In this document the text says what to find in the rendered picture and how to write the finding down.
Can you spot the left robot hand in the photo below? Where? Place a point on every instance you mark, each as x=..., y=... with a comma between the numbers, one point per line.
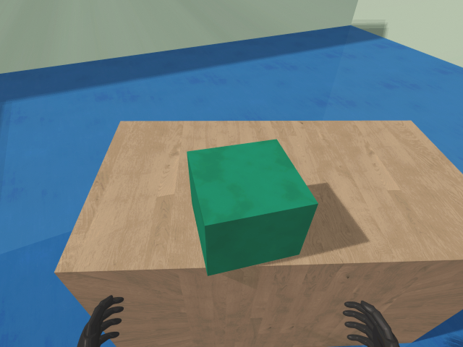
x=91, y=334

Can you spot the carton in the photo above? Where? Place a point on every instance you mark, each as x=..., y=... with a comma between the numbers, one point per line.
x=250, y=203

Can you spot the right robot hand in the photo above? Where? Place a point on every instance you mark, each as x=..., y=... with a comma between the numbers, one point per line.
x=376, y=328

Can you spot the pedestal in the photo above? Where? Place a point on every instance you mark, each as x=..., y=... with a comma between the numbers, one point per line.
x=388, y=230

